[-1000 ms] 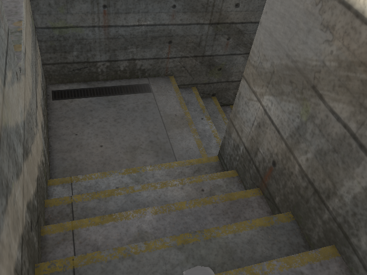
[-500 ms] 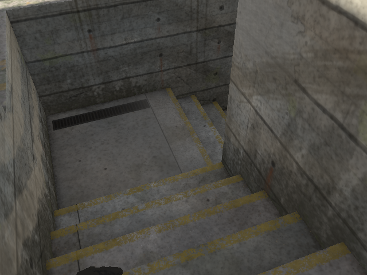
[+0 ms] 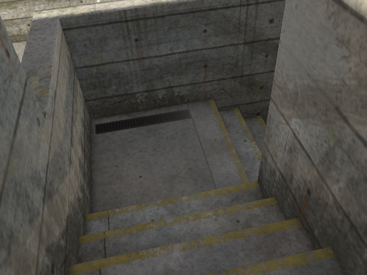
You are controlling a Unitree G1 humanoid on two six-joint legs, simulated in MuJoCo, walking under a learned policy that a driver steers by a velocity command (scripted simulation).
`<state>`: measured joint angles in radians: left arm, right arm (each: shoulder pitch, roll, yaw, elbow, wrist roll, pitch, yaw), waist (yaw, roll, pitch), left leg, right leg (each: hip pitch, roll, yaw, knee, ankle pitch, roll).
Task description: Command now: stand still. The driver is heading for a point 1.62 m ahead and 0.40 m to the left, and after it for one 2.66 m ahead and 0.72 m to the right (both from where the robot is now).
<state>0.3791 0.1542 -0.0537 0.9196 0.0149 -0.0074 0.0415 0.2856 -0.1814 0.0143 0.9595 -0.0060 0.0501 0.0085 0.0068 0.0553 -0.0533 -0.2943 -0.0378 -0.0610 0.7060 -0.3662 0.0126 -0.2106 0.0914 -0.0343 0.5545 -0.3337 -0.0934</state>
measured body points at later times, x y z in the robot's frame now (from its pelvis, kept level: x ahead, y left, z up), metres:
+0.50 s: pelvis +0.04 +0.01 +0.00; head +0.02 +0.02 +0.45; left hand +0.00 +0.26 -0.16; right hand +0.03 -0.22 -0.16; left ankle +0.00 +0.11 -0.72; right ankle -0.03 -0.06 -0.73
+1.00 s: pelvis +0.25 +0.02 -0.13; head +0.25 +0.03 +0.32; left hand +0.42 +0.24 -0.25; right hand +0.14 -0.20 -0.27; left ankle +0.04 +0.12 -0.70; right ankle +0.32 -0.03 -0.87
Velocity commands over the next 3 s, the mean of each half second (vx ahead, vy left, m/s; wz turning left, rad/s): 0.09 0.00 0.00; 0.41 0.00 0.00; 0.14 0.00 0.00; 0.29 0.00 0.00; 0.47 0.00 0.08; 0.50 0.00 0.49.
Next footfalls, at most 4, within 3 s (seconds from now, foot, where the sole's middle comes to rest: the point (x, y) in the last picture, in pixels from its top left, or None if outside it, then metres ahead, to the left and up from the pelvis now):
0.02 left None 0.07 0.11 -0.77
0.98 right None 0.34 -0.02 -0.95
1.52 left None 0.55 0.18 -1.13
2.18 right None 0.66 -0.06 -1.13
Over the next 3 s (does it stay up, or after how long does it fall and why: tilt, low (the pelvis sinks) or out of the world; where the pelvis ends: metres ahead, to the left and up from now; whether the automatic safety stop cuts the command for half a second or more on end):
stays up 0.97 0.04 -0.57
